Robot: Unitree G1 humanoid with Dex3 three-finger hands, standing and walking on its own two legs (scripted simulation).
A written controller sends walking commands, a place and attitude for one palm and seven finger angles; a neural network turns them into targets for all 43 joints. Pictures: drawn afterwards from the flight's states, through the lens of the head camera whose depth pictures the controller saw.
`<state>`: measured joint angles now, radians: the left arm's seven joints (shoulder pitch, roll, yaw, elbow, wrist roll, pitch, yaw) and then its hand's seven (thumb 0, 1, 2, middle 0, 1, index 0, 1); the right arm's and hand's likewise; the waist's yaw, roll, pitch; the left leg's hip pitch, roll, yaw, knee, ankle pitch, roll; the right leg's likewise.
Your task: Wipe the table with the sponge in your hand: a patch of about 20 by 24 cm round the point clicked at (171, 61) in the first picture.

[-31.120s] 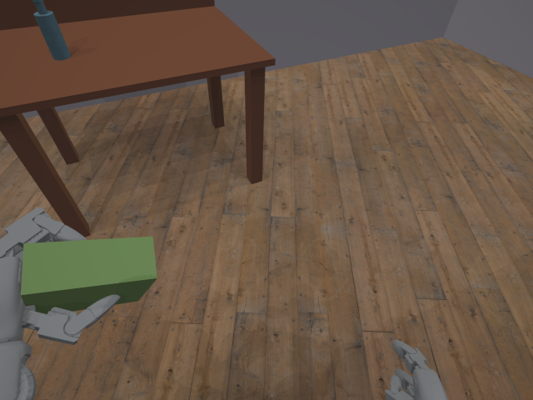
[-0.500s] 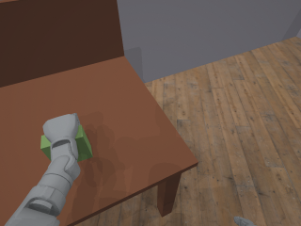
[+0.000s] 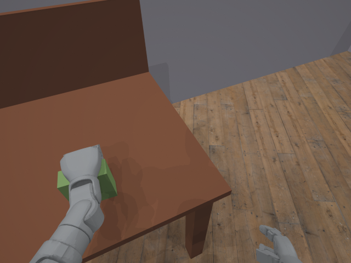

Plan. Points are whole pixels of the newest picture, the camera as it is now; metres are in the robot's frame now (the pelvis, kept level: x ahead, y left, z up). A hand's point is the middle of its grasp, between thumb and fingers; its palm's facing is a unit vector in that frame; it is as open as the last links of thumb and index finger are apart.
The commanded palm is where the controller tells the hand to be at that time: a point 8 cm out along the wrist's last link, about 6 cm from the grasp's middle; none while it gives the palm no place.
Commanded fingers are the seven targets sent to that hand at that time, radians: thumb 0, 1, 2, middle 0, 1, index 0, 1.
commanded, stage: wipe back along the middle lane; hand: left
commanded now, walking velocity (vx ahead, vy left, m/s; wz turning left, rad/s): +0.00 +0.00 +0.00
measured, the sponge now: (92, 188) +0.31 +0.27 -0.03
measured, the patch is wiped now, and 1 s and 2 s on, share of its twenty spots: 0.65 0.85 0.95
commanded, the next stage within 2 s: slide across to the third lane in 1.74 s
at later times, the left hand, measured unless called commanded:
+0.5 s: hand (92, 190) +0.27 +0.24 +0.02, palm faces +0.04 -0.08 -1.00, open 9.5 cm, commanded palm +0.21 +0.21 +0.04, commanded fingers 0.00 0.10 1.30 -1.20 -1.60 -1.20 -1.60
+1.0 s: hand (97, 204) +0.24 +0.21 +0.02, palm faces +0.03 -0.08 -1.00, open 9.4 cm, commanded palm +0.18 +0.19 +0.04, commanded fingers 0.00 0.10 1.30 -1.20 -1.60 -1.20 -1.60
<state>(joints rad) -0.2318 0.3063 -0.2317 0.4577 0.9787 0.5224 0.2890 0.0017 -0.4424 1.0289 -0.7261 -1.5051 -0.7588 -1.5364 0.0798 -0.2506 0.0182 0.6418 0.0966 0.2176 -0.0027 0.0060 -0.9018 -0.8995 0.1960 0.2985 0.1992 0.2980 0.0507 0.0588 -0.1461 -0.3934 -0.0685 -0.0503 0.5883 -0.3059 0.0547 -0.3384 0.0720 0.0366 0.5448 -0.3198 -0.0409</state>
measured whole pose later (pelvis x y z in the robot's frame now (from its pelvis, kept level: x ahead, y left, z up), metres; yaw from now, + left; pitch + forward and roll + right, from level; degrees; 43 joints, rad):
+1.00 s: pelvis -0.01 -0.01 +0.00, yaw -1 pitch +3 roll +0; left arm 0.10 0.25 -0.33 0.08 1.01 0.60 0.29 0.02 -0.44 1.04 -0.69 -1.53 -0.77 -1.50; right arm 0.02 -0.24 0.03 0.62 0.10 0.23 0.05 0.01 -0.90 -0.90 0.19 0.30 0.20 0.30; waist 0.08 0.07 -0.13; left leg -0.33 -0.06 -0.03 0.60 -0.32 0.05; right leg -0.30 0.08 0.05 0.60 -0.35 -0.05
